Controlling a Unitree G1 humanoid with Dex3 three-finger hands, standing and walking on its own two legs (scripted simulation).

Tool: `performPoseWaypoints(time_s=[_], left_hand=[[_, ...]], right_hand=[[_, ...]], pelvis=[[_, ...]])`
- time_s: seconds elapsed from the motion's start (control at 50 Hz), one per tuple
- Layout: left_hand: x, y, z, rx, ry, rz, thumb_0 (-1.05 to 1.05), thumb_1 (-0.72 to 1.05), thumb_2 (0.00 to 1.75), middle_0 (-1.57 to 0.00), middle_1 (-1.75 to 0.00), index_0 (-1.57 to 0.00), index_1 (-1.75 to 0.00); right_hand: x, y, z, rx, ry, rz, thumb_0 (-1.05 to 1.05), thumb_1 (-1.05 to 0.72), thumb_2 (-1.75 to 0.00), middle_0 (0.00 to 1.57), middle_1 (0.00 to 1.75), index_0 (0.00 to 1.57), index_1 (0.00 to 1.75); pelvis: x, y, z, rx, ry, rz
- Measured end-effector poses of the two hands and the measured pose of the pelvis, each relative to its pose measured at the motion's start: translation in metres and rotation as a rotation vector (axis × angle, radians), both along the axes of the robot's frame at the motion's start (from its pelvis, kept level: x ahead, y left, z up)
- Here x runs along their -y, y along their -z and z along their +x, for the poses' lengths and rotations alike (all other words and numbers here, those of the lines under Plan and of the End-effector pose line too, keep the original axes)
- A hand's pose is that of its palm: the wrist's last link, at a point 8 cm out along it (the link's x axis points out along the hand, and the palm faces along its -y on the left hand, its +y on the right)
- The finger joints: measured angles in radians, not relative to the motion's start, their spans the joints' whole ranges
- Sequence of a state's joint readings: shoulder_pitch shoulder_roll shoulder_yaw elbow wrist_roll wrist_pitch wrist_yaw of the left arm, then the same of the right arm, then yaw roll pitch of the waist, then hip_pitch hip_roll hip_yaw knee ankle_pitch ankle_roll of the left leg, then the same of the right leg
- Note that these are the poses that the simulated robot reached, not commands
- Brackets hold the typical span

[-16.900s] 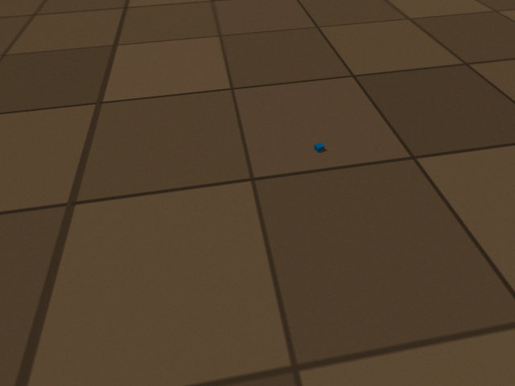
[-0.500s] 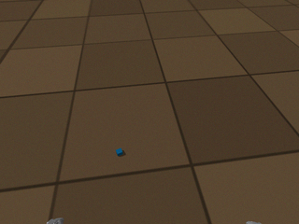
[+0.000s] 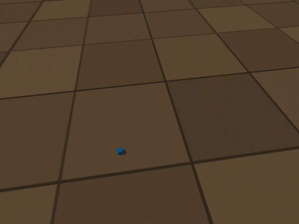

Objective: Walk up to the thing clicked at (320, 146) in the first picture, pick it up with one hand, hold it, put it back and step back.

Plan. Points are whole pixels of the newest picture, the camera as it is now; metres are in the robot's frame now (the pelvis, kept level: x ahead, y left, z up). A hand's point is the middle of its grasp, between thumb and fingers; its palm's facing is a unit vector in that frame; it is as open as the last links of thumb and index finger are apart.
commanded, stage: stand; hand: left
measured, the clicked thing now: (120, 150) +0.75 +0.25 -0.77
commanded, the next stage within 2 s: walk up in 0.58 s
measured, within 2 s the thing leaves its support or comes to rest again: neither
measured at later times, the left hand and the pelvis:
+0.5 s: hand out of the picture +0.06 +0.25 -0.16, palm faces -0.04 -0.94 -0.35, open 7.4 cm; pelvis -0.01 +0.00 +0.00, yaw +0 degrees
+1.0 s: hand out of the picture +0.11 +0.33 -0.16, palm faces -0.05 -0.94 -0.35, open 7.4 cm; pelvis +0.08 +0.04 -0.01, yaw -1 degrees
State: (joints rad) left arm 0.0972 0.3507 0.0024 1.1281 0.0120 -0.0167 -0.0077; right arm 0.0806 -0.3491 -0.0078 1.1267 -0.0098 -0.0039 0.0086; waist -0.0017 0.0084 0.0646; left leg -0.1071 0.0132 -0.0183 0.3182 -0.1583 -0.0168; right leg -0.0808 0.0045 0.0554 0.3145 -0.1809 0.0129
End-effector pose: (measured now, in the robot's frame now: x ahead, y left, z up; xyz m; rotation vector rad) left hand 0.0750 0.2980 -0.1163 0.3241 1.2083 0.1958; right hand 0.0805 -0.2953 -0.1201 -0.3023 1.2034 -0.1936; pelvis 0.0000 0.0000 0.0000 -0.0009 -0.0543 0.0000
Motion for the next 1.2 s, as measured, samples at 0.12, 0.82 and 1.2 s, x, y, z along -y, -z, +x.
performPoseWaypoints(time_s=[0.12,0.82,1.2], left_hand=[[-0.001,0.000,-0.012,-0.017,-0.004,0.003,0.00,0.91,0.90,-0.20,-0.30,-0.20,-0.30],[-0.044,0.007,-0.028,-0.035,-0.053,0.006,0.00,0.90,0.90,-0.20,-0.30,-0.21,-0.30],[-0.049,-0.005,0.157,0.049,0.110,0.017,0.01,0.91,0.90,-0.20,-0.30,-0.20,-0.30]], right_hand=[[0.002,0.002,-0.014,-0.026,0.002,0.000,0.01,-0.91,-0.90,0.20,0.30,0.20,0.30],[0.003,-0.008,0.016,-0.005,-0.044,-0.064,0.01,-0.91,-0.90,0.20,0.30,0.20,0.30],[-0.014,0.001,0.061,-0.023,0.059,-0.019,0.01,-0.90,-0.90,0.20,0.30,0.20,0.30]], pelvis=[[0.001,0.000,-0.005,-0.002,-0.002,0.000],[-0.025,0.010,0.031,-0.010,-0.014,-0.033],[-0.031,0.015,0.147,0.015,0.034,0.016]])
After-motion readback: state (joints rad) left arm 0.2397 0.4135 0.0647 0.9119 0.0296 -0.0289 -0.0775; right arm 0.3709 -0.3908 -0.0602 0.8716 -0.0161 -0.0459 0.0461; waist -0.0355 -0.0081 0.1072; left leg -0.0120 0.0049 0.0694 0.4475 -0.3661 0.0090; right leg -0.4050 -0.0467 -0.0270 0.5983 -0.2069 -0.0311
